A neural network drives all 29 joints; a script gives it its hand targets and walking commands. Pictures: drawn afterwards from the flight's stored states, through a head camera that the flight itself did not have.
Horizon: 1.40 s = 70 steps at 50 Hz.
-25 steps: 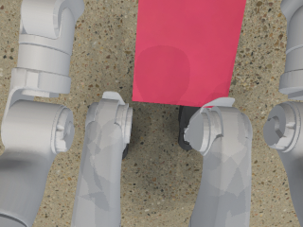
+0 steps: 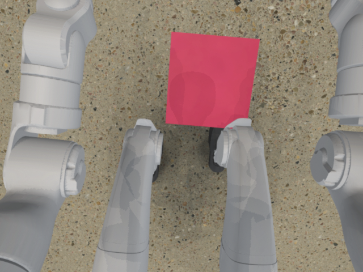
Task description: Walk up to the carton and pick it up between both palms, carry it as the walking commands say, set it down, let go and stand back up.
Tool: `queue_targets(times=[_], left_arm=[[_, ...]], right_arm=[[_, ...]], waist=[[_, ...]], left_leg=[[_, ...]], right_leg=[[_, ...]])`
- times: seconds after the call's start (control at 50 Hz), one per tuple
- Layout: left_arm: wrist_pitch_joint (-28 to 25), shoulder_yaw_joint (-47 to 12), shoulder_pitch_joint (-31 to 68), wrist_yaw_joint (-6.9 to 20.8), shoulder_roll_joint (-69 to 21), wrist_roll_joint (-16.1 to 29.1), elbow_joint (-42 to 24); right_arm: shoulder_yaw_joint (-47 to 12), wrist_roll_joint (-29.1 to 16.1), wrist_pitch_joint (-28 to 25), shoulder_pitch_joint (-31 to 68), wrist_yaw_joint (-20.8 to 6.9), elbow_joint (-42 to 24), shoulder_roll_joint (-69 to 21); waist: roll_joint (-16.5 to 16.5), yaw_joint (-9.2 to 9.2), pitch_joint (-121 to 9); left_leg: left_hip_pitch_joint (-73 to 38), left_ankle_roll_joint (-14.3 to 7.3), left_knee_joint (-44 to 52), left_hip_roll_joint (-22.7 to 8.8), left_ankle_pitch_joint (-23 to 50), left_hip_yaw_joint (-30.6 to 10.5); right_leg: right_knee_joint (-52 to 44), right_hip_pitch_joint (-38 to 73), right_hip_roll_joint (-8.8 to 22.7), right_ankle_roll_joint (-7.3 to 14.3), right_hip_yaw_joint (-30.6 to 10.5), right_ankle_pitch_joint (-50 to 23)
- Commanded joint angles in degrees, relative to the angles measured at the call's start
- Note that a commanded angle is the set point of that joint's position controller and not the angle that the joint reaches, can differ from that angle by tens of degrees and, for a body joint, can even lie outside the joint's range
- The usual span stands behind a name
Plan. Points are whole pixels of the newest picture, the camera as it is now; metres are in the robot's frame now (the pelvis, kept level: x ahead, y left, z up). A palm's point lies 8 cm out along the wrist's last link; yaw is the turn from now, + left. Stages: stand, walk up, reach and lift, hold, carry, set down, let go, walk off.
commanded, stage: set down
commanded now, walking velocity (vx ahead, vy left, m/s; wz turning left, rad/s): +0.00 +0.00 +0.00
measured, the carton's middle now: (205, 83) +0.40 -0.05 -0.42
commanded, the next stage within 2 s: let go in 0.32 s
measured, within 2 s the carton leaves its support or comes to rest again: neither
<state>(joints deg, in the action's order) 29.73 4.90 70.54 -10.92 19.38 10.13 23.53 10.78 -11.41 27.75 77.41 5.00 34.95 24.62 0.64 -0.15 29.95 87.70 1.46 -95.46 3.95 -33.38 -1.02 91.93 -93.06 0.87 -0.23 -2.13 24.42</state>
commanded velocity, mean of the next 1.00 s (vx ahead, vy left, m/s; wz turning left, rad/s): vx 0.00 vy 0.00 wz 0.00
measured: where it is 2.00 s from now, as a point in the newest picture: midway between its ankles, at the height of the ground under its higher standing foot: (184, 159)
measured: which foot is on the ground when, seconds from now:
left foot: down 0.00-1.00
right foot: down 0.00-1.00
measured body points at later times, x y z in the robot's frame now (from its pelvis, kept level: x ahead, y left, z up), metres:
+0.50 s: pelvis +0.00 +0.00 +0.08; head +0.34 -0.01 +0.36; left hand +0.50 +0.16 -0.05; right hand +0.52 -0.22 -0.05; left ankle +0.09 +0.12 -0.52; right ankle +0.14 -0.13 -0.52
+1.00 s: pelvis +0.06 +0.00 +0.17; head +0.18 -0.01 +0.60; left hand +0.33 +0.21 +0.09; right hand +0.34 -0.23 +0.10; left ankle +0.09 +0.12 -0.52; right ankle +0.14 -0.13 -0.52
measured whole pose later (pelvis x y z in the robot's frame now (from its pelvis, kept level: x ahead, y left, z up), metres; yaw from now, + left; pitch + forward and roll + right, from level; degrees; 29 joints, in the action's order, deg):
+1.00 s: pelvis +0.06 +0.00 +0.17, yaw -2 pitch +9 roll +1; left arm 13.7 4.9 6.3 -0.2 10.7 5.1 24.0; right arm 6.6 -3.2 14.8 9.3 -2.6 22.8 10.8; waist 0.6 -0.2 6.2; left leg 39.6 0.1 -54.8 2.7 -24.7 -1.8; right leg 53.3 -44.8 0.6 -0.2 -2.1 18.1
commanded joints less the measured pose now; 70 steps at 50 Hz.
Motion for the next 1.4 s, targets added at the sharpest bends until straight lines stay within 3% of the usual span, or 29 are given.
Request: queue_targets(times=[0.0, 0.04, 0.12, 0.16, 0.18, 0.2, 0.24, 0.28, 0.34, 0.38, 0.4, 0.42, 0.46, 0.54, 0.56, 0.58, 0.64, 0.66, 0.68, 0.7, 0.78, 0.84, 0.88, 0.94, 1.0, 1.2, 1.22, 1.24, 1.38], left_arm=[[-1.4, 3.3, 18.0, 0.8, 7.7, 2.5, -17.7], [-1.0, 2.9, 15.1, 1.4, 6.4, 1.7, -7.2], [-1.9, 3.5, 17.9, 1.3, 7.7, 1.8, -10.9], [-2.5, 3.3, 18.4, 1.7, 5.6, 1.2, -2.5], [-3.0, 5.1, 15.6, 2.0, 7.2, -0.3, -0.5], [-3.6, 4.0, 16.5, 2.3, 4.3, 0.5, 2.8], [-5.5, 6.3, 17.4, 1.9, 7.4, -1.0, -5.9], [-5.4, 6.5, 16.6, 1.7, 6.6, -2.4, 2.0], [-4.9, 5.5, 7.6, 1.6, 6.4, -2.7, -1.1], [-4.7, 4.5, 4.0, 1.6, 5.8, -2.7, -10.4], [-4.1, 3.9, -1.6, 1.3, 5.5, -3.3, -8.9], [-4.0, 4.2, -0.5, 1.0, 7.4, -3.8, -15.1], [-3.7, 2.7, -7.6, 1.6, 7.7, -4.1, -20.5], [-3.6, 1.7, -18.9, 2.7, 5.0, -4.1, -25.3], [-4.1, 1.1, -21.4, 3.3, 4.5, -5.0, -27.2], [-5.1, 1.2, -26.1, 3.5, 3.4, -6.2, -28.3], [-7.1, 0.3, -29.7, 5.1, 1.8, -5.6, -28.1], [-7.9, 0.0, -37.1, 5.8, -0.1, -6.1, -27.4], [-8.5, -0.4, -37.8, 6.4, 1.3, -6.2, -22.4], [-9.3, -0.1, -43.1, 6.7, 0.0, -7.4, -20.5], [-13.4, -0.7, -42.6, 8.8, -2.3, -9.3, -13.4], [-15.8, -0.9, -52.6, 10.8, -2.5, -10.2, -5.8], [-17.5, -0.9, -59.7, 11.5, -3.3, -12.1, -3.6], [-21.0, -1.1, -60.1, 12.4, -3.2, -11.8, -8.8], [-22.6, -0.3, -64.1, 12.7, -2.8, -11.6, -13.0], [-26.6, -1.4, -83.7, 14.3, -2.2, -11.8, -13.7], [-26.5, -1.8, -84.9, 14.6, -2.7, -11.6, -13.2], [-26.4, -1.9, -83.9, 14.7, -1.3, -11.6, -12.9], [-25.2, -2.7, -85.6, 15.1, -0.2, -10.5, -11.1]], right_arm=[[4.3, 1.6, -2.1, 9.7, -0.5, -16.5, 12.5], [3.2, 2.0, -2.3, 10.3, -0.9, -11.5, 9.8], [2.6, 1.4, -2.9, 12.7, -1.0, -15.7, 9.9], [2.4, 2.2, -3.3, 11.3, -1.1, -6.2, 7.2], [3.1, 3.5, -3.4, 10.6, -1.5, -4.3, 7.5], [3.5, 5.0, -4.3, 10.6, -1.9, 0.2, 7.2], [4.6, 5.1, -5.6, 10.9, -1.6, -7.1, 9.4], [2.8, 5.9, -5.3, 9.5, -1.6, 1.4, 5.9], [3.3, 6.4, -5.1, 1.2, -1.6, -4.5, 7.4], [1.7, 5.8, -4.5, -3.4, -1.4, -14.2, 7.5], [2.0, 7.5, -4.1, -8.2, -1.1, -15.2, 8.6], [3.3, 8.1, -4.0, -8.8, -1.3, -18.8, 11.3], [-0.3, 6.6, -2.8, -17.4, -1.6, -24.7, 7.7], [-2.2, 6.7, -2.6, -25.6, -2.8, -35.9, 8.7], [-2.0, 6.4, -3.0, -30.4, -3.1, -36.9, 6.9], [-4.1, 5.3, -3.5, -36.1, -3.7, -35.8, 3.7], [-3.3, 5.9, -5.6, -39.6, -4.9, -37.5, 5.1], [-4.3, 6.0, -6.4, -46.9, -5.1, -38.1, 1.7], [-4.0, 8.1, -6.7, -48.5, -5.2, -33.4, 0.9], [-5.0, 7.9, -7.6, -52.9, -5.3, -31.5, -2.0], [-1.0, 11.7, -11.0, -53.6, -6.5, -21.7, -0.5], [-3.7, 11.4, -12.4, -63.1, -7.6, -16.8, -6.0], [-4.5, 13.0, -13.4, -69.6, -8.0, -13.5, -7.7], [-2.5, 13.9, -16.3, -71.3, -7.5, -18.1, -7.2], [-4.1, 13.0, -18.7, -75.2, -8.0, -22.7, -6.2], [-8.1, 11.9, -23.3, -89.5, -8.5, -26.8, -7.3], [-6.8, 12.6, -23.2, -91.5, -8.4, -26.7, -6.5], [-7.5, 12.8, -22.9, -90.7, -8.3, -25.8, -7.8], [-7.3, 12.5, -21.5, -92.4, -8.2, -22.9, -7.1]], waist=[[-1.9, -5.17, -138.3], [-2.4, -3.79, -128.2], [-1.3, -3.27, -131.4], [-1.3, -4.17, -120.9], [-1.7, -1.88, -120.5], [-0.7, -4.18, -116.1], [-0.1, -3.65, -125.0], [-1.1, -1.62, -119.4], [-0.5, -2.94, -129.6], [0.7, -2.42, -137.6], [0.4, -2.93, -137.8], [-2.4, -2.63, -136.2], [0.5, -1.96, -137.2], [1.3, -2.05, -124.5], [1.7, -2.95, -122.7], [0.1, -0.74, -121.0], [-0.7, -2.32, -111.2], [-0.6, -1.11, -111.3], [2.2, -1.24, -104.7], [0.5, 0.01, -96.6], [-2.0, -1.24, -68.8], [-0.8, -0.77, -54.1], [-6.3, -0.18, -49.2], [-4.3, -1.02, -45.8], [-7.1, -0.58, -46.0], [-3.7, 0.05, -42.5], [-5.9, -0.5, -43.6], [-1.7, -0.08, -39.1], [-4.9, 0.57, -34.6]], left_leg=[[-36.3, 2.4, 22.5, 3.7, 30.9, 1.2], [-34.5, 2.2, 25.0, 3.3, 27.3, 0.4], [-37.4, 1.7, 27.5, 3.2, 28.7, 0.9], [-31.2, 1.6, 29.5, 2.4, 24.1, 0.8], [-32.8, 1.6, 30.2, 2.8, 25.0, 0.2], [-29.2, 2.0, 30.2, 2.5, 22.5, 0.1], [-34.2, 1.8, 30.2, 3.0, 28.3, 0.3], [-32.7, 2.0, 30.9, 2.7, 24.8, 0.6], [-42.5, 1.9, 31.4, 3.1, 29.1, 0.4], [-45.2, 2.1, 31.7, 3.5, 33.5, 0.5], [-48.0, 2.0, 32.0, 3.4, 33.2, 0.7], [-49.5, 2.7, 33.2, 3.3, 35.7, 0.8], [-52.3, 1.8, 34.5, 3.5, 36.6, 1.5], [-51.0, 1.1, 38.2, 3.0, 30.3, 1.9], [-52.2, 0.8, 40.2, 2.6, 31.3, 1.2], [-54.5, 0.6, 41.8, 2.3, 32.1, 0.9], [-55.9, 0.8, 42.7, 1.4, 30.3, 0.6], [-58.7, 0.8, 44.0, 1.3, 31.8, 1.0], [-54.0, 0.2, 43.9, 1.3, 27.2, 0.8], [-55.2, 0.2, 45.9, 0.7, 25.1, 0.4], [-47.2, 0.6, 51.4, -1.0, 12.5, 0.4], [-47.6, -1.2, 57.0, -3.0, 0.4, 0.5], [-45.7, -1.7, 62.6, -4.8, -2.1, 0.1], [-48.3, -1.6, 66.1, -5.0, 1.7, -0.4], [-54.2, -1.0, 68.2, -5.1, 6.3, -1.1], [-69.8, -0.8, 69.5, -1.5, 35.8, -1.0], [-70.0, 0.3, 69.0, -1.1, 36.7, -0.1], [-68.9, -0.6, 70.5, -0.9, 35.9, -0.1], [-70.8, 0.5, 70.9, -1.4, 36.6, -1.0]], right_leg=[[-13.4, 65.9, -6.5, 1.7, 3.4, -35.6], [-16.2, 61.8, -5.9, 1.7, 3.3, -30.5], [-19.8, 68.3, -5.7, 1.4, 2.3, -32.8], [-21.4, 64.6, -5.1, 1.4, 2.4, -29.2], [-22.1, 64.1, -5.2, 1.2, 2.3, -28.9], [-22.9, 62.3, -5.0, 1.6, 2.2, -26.3], [-23.1, 68.0, -5.4, 2.0, 1.7, -33.2], [-23.7, 64.7, -4.9, 1.4, 1.9, -27.4], [-24.8, 70.3, -5.5, 1.9, 3.1, -29.9], [-25.0, 77.8, -5.7, 2.3, 2.3, -37.5], [-25.5, 78.6, -5.8, 1.8, 3.0, -35.8], [-26.6, 78.0, -5.8, 1.8, 2.6, -37.1], [-27.8, 84.8, -5.5, 1.2, 2.6, -41.1], [-32.6, 87.3, -4.9, 0.8, 0.7, -34.7], [-33.7, 87.7, -5.0, 0.3, 1.8, -36.1], [-35.0, 87.3, -5.0, 0.0, 1.9, -34.9], [-37.3, 84.6, -4.7, 0.3, 1.1, -31.3], [-38.6, 87.8, -4.6, 0.1, 1.3, -33.3], [-38.2, 85.8, -4.7, -0.5, 1.6, -28.6], [-40.4, 83.9, -4.1, -0.3, 1.1, -25.8], [-44.1, 71.9, -3.1, 0.4, 0.7, -12.8], [-48.2, 72.7, -2.9, 0.1, 2.1, -1.2], [-49.0, 78.0, -4.2, -0.2, 3.4, -3.0], [-51.2, 83.5, -4.3, -1.2, 3.7, -7.1], [-52.9, 89.0, -4.1, -1.2, 3.8, -11.0], [-60.1, 100.0, -4.4, -0.6, 2.1, -33.7], [-60.8, 101.7, -4.3, -0.2, 2.0, -34.6], [-61.6, 101.1, -4.6, -0.9, 2.4, -34.6], [-62.7, 100.1, -5.1, -0.4, 2.7, -32.5]])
